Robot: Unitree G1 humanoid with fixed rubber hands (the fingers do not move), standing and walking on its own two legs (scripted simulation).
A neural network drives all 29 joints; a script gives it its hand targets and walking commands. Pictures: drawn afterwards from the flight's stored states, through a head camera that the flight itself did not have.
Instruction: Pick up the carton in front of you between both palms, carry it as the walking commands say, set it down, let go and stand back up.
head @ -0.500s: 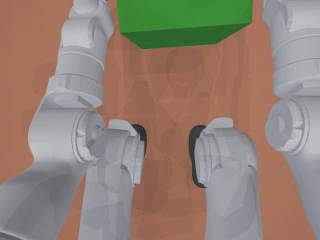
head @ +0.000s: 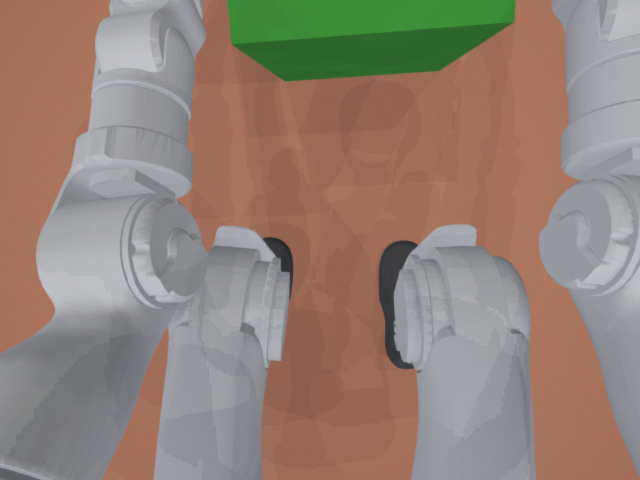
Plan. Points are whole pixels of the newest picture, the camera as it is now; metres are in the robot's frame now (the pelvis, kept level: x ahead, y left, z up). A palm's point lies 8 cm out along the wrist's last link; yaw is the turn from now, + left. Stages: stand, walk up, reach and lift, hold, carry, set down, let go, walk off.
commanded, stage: set down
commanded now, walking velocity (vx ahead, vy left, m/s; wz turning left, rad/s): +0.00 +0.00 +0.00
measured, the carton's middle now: out of the picture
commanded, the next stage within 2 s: let go in 1.48 s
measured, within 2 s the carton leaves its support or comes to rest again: neither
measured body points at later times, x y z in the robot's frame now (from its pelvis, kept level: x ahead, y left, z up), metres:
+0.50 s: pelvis +0.02 +0.01 +0.00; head +0.40 -0.03 +0.22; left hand +0.60 +0.15 -0.18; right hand +0.60 -0.24 -0.17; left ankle +0.12 +0.12 -0.33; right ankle +0.11 -0.10 -0.33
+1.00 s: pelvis +0.01 +0.00 +0.11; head +0.37 -0.04 +0.38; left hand +0.60 +0.15 +0.00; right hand +0.60 -0.24 +0.00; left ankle +0.12 +0.12 -0.33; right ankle +0.11 -0.10 -0.33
